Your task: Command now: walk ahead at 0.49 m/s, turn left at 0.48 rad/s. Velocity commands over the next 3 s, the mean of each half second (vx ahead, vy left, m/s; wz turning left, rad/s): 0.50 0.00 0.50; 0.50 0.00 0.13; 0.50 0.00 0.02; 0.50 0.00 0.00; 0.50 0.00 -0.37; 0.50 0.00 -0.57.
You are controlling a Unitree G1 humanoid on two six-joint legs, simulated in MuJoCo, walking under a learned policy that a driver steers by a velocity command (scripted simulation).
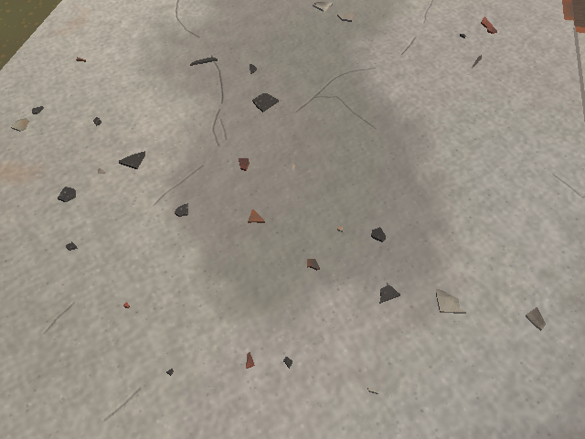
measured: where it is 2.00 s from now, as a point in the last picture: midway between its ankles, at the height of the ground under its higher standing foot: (234, 214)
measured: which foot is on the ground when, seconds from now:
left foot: up 0.00-0.00, down 0.02-0.56, up 0.58-1.00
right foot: down 0.00-0.02, up 0.04-0.54, down 0.56-1.00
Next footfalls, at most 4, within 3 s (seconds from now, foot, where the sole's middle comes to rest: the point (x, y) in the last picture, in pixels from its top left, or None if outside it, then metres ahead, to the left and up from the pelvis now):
0.02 left None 0.16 0.03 -0.76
0.56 right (355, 411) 0.50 -0.07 -0.76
1.10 left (242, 330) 0.69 0.19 -0.76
1.66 right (278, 219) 1.03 0.12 -0.76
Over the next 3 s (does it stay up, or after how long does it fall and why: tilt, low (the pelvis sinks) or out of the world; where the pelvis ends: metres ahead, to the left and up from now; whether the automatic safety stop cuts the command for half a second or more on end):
stays up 1.51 0.25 0.02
